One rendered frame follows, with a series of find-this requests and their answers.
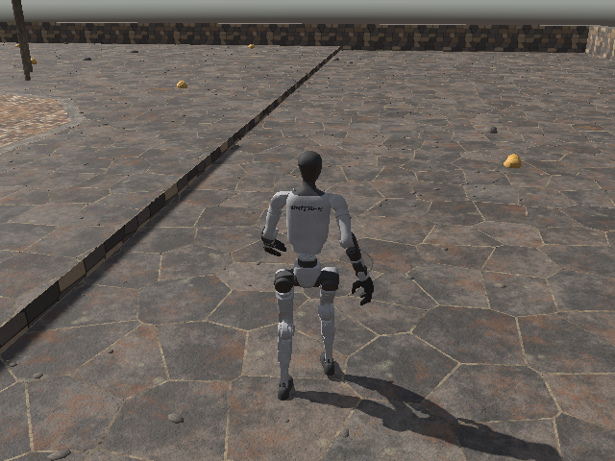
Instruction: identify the robot torso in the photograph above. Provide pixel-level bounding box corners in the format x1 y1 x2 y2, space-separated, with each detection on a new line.
286 187 331 288

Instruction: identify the robot left forearm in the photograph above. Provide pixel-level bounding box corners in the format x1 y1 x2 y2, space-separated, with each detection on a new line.
261 226 276 249

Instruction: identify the robot right forearm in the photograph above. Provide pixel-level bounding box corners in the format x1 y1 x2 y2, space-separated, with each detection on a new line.
346 233 369 281

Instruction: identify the robot right upper arm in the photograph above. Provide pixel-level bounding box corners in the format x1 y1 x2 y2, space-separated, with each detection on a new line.
329 193 355 249

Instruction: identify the right robot hand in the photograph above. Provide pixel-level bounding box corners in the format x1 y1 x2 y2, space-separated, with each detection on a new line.
352 277 374 305

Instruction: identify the robot left upper arm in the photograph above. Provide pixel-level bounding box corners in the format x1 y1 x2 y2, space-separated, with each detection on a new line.
262 191 290 240

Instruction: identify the left robot hand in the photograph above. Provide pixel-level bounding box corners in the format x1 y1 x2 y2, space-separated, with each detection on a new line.
263 239 286 256

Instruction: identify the robot right foot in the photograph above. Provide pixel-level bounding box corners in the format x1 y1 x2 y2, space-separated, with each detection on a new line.
320 352 334 376

